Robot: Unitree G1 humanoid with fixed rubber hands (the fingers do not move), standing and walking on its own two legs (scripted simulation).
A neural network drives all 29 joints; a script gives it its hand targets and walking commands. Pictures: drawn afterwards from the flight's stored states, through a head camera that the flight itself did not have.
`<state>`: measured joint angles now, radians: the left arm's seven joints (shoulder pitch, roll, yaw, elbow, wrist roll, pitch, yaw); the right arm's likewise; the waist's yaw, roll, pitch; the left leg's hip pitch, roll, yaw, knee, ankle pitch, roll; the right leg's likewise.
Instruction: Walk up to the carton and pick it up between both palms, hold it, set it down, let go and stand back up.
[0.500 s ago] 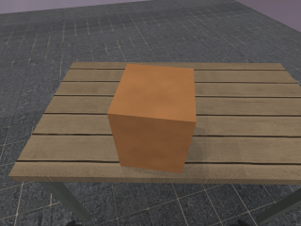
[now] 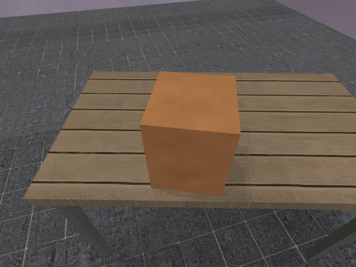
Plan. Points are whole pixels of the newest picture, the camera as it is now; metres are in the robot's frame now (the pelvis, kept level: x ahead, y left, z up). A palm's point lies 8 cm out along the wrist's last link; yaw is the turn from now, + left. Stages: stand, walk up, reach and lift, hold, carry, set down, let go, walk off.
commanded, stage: stand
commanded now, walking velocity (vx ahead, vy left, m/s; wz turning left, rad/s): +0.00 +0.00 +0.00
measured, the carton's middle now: (191, 134) +0.43 -0.02 +0.05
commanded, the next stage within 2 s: none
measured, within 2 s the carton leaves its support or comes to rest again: neither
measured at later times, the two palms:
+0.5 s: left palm out of the picture +0.00 +0.24 -0.13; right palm out of the picture +0.02 -0.25 -0.12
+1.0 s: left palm out of the picture +0.02 +0.23 -0.13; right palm out of the picture +0.03 -0.25 -0.13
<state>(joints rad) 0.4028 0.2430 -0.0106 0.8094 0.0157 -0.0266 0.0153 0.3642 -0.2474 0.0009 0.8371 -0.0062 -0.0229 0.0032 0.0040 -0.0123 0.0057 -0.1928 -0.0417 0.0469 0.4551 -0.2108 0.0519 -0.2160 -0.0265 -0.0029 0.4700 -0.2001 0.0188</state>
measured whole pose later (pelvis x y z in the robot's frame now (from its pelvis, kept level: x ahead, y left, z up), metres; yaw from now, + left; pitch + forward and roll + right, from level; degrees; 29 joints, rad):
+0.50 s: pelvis +0.00 +0.00 +0.00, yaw +0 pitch -2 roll +0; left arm 0.42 0.22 -0.02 0.90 0.01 -0.02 0.03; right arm 0.36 -0.25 0.01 0.88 0.00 -0.01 -0.01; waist 0.00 -0.01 0.00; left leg -0.21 -0.04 0.05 0.45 -0.20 0.05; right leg -0.24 -0.03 0.01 0.47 -0.20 0.02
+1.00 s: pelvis +0.01 -0.01 +0.00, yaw +0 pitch -2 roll +0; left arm 0.37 0.21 -0.02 0.95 0.01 -0.01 0.04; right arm 0.35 -0.23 0.02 0.94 0.00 -0.01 -0.02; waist 0.00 -0.01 0.01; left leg -0.18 -0.03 0.04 0.43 -0.22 0.04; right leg -0.21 -0.01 0.01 0.45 -0.21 0.01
